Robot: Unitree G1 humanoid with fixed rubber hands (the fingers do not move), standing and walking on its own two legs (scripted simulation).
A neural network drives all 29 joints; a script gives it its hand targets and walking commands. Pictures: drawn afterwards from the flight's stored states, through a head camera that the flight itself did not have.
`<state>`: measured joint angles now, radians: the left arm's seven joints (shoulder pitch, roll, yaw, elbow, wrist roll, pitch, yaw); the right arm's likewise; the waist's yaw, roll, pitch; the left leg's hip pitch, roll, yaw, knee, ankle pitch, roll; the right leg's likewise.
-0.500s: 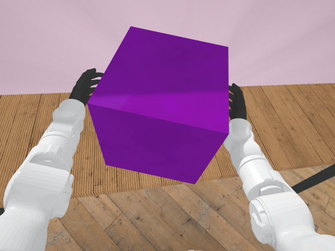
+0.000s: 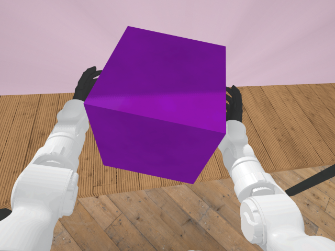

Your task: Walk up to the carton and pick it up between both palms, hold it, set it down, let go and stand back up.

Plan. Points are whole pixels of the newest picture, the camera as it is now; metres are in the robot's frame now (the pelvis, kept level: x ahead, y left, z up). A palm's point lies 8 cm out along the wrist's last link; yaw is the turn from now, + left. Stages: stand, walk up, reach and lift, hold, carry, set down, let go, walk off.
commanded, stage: reach and lift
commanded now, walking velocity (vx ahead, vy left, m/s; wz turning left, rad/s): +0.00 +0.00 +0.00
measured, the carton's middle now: (161, 108) +0.47 -0.04 +0.03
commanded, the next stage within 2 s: none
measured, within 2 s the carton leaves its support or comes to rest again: leaves its support in 1.84 s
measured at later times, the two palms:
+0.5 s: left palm (87, 96) +0.48 +0.15 +0.08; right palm (230, 120) +0.39 -0.20 +0.08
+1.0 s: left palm (87, 96) +0.49 +0.15 +0.08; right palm (230, 120) +0.39 -0.20 +0.08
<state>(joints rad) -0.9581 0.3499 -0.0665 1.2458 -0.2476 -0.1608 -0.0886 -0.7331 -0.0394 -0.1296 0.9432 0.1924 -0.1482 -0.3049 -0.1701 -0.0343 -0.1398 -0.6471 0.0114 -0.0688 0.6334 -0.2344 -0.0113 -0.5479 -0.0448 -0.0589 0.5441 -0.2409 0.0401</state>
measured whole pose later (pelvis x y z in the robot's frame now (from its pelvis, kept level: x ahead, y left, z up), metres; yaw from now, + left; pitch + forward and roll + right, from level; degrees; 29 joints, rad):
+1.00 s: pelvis +0.02 +0.01 +0.01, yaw +0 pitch +16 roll -3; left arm -0.93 0.28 0.17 1.26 0.02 -0.31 -0.16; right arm -0.67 0.07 -0.43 0.95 -0.06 -0.38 -0.19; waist -0.17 -0.03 -0.13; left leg -0.58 0.01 -0.06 0.48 -0.18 -0.01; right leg -0.45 -0.04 -0.06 0.32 -0.15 0.04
